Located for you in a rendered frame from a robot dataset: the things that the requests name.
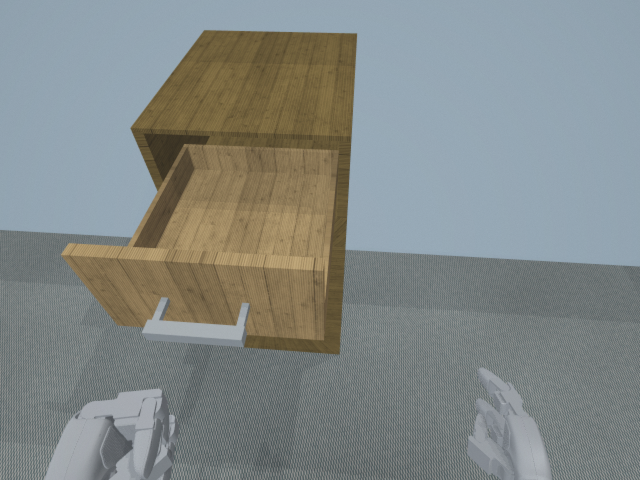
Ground handle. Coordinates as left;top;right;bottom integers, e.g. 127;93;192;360
142;297;250;347

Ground cabinet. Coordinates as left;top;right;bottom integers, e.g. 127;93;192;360
130;30;357;355

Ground drawer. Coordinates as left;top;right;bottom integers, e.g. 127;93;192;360
61;144;339;340

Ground right robot hand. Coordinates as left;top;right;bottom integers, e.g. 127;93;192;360
467;367;552;480

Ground left robot hand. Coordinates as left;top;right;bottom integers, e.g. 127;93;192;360
44;389;180;480

